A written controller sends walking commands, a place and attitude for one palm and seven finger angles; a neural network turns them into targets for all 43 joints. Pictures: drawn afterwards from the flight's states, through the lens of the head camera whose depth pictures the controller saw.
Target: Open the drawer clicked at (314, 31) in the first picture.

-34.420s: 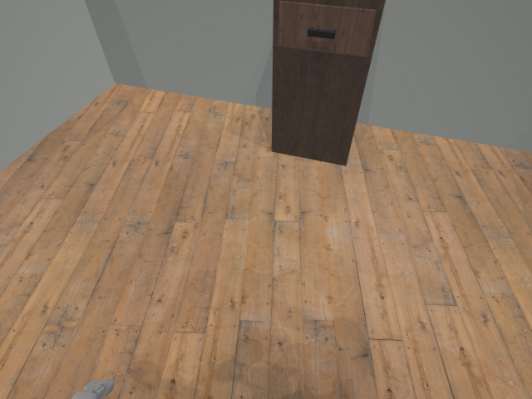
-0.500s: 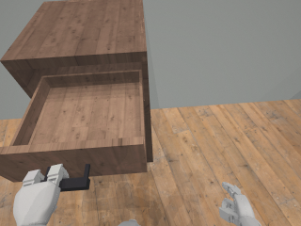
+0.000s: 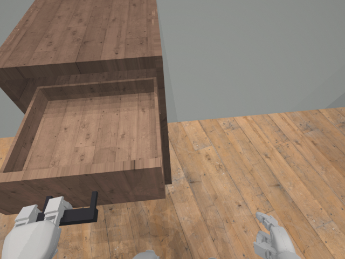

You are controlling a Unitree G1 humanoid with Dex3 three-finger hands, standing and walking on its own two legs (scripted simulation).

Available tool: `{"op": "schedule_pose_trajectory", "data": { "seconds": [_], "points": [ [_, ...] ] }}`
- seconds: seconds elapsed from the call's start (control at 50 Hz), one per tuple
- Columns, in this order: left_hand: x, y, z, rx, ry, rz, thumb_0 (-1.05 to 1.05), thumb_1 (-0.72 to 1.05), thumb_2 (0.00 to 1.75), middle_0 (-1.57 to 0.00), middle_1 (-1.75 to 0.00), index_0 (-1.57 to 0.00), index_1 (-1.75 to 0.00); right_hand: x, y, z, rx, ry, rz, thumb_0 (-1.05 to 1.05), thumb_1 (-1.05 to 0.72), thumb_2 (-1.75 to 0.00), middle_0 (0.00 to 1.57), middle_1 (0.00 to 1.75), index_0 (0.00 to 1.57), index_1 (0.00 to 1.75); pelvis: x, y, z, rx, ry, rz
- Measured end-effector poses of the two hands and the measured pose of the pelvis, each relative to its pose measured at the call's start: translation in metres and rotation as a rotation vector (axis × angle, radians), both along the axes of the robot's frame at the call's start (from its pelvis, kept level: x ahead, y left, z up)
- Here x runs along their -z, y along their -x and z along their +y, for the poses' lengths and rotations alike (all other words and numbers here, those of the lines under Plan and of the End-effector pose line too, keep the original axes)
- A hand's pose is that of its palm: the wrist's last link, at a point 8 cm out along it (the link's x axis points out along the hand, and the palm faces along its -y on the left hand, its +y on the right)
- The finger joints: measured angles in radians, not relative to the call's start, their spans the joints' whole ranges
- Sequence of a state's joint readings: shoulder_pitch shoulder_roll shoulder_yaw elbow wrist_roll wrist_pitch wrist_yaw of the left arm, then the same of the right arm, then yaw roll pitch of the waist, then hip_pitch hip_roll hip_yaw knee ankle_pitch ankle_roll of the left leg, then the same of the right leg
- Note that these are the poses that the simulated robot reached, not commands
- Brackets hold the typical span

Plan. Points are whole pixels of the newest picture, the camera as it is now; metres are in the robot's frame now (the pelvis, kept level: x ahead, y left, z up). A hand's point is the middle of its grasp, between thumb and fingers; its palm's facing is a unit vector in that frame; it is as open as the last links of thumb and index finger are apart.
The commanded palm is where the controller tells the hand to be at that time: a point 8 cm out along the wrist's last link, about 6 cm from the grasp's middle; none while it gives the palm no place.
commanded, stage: open the thumb to release the handle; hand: left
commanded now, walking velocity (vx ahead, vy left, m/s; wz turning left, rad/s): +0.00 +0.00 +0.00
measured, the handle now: (70, 207) +0.22 +0.25 +0.02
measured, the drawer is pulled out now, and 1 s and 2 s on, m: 0.30 0.30 0.30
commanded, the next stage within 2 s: lift the hand off the handle in 0.52 s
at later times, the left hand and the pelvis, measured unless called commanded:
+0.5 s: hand (40, 246) +0.14 +0.28 +0.01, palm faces -0.02 -0.04 -1.00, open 12.2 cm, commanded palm +0.12 +0.27 +0.05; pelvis -0.01 -0.01 +0.01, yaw +2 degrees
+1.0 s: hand (49, 233) +0.16 +0.27 +0.01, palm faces +0.03 -0.02 -1.00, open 13.7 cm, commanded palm +0.14 +0.27 +0.06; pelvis -0.02 -0.01 +0.01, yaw +2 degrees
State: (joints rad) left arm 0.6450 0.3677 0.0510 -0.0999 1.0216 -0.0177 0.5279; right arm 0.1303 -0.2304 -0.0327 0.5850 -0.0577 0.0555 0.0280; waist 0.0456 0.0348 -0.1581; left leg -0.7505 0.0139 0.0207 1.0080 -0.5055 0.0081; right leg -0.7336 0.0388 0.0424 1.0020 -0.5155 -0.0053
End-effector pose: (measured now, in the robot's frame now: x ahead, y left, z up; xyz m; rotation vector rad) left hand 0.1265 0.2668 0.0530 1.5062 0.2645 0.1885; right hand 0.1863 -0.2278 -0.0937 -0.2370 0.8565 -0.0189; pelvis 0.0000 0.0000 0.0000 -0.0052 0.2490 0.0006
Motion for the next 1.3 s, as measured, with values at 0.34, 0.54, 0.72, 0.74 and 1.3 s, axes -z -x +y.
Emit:
{"op": "schedule_pose_trajectory", "data": {
  "seconds": [0.34,0.54,0.72,0.74,1.3],
  "points": [
    [-0.010,0.002,0.009,-0.094,-0.031,-0.047,-0.01,0.28,0.64,-0.38,-1.29,-0.34,-1.27,0.000,-0.001,0.008,-0.010,-0.007,-0.017,0.02,-0.90,-0.89,0.21,0.30,0.20,0.30,-0.005,0.009,-0.005,-0.028,-0.002,-0.031],
    [-0.011,0.005,0.010,-0.064,-0.023,-0.017,0.00,-0.28,0.39,-0.34,-1.23,-0.28,-1.19,-0.014,-0.002,0.001,-0.020,0.015,-0.060,0.01,-0.90,-0.89,0.21,0.30,0.20,0.30,-0.009,0.015,-0.009,-0.031,-0.004,-0.056],
    [-0.001,0.001,0.002,-0.032,-0.005,-0.023,0.00,-0.46,0.31,-0.32,-1.21,-0.28,-1.19,-0.004,0.006,-0.002,-0.020,0.027,-0.031,0.01,-0.90,-0.89,0.21,0.30,0.20,0.30,-0.006,0.020,-0.009,-0.038,-0.002,-0.042],
    [0.000,0.000,-0.001,-0.024,-0.003,-0.023,0.00,-0.47,0.31,-0.32,-1.21,-0.28,-1.19,-0.002,0.008,-0.002,-0.018,0.027,-0.025,0.01,-0.90,-0.89,0.21,0.30,0.20,0.30,-0.005,0.020,-0.009,-0.037,-0.002,-0.040],
    [-0.052,-0.016,0.005,-0.061,-0.032,-0.082,0.00,-0.49,0.30,-0.32,-1.20,-0.35,-1.22,-0.027,-0.005,0.002,0.002,0.000,-0.075,0.02,-0.90,-0.89,0.21,0.30,0.20,0.30,-0.025,0.013,-0.009,-0.031,-0.009,-0.113]
  ]
}}
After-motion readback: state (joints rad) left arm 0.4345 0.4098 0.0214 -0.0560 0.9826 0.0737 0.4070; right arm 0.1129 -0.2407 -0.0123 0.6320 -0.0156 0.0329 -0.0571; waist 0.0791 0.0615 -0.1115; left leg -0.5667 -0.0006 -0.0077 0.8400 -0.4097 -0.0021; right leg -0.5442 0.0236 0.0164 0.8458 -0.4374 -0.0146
